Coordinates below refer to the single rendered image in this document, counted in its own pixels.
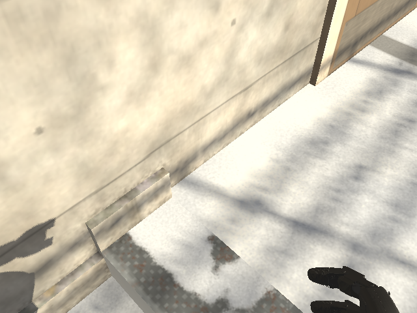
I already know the right robot hand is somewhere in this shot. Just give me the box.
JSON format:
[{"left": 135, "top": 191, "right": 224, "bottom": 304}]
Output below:
[{"left": 308, "top": 266, "right": 399, "bottom": 313}]

